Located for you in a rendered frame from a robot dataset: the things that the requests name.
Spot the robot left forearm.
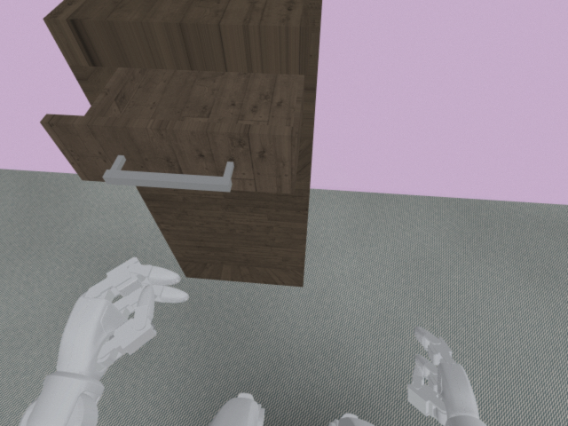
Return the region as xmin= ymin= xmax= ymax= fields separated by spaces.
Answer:
xmin=19 ymin=371 xmax=105 ymax=426

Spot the right robot hand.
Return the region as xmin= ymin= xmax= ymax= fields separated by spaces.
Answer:
xmin=407 ymin=327 xmax=480 ymax=426

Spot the left robot thigh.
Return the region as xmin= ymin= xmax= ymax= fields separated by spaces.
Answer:
xmin=209 ymin=398 xmax=264 ymax=426

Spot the drawer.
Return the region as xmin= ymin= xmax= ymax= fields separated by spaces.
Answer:
xmin=40 ymin=67 xmax=304 ymax=194

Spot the handle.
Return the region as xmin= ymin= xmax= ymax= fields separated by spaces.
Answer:
xmin=103 ymin=155 xmax=234 ymax=193

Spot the cabinet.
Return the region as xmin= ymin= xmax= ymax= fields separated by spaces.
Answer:
xmin=43 ymin=0 xmax=322 ymax=287

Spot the left robot hand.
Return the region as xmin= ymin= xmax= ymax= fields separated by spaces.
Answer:
xmin=56 ymin=257 xmax=189 ymax=380

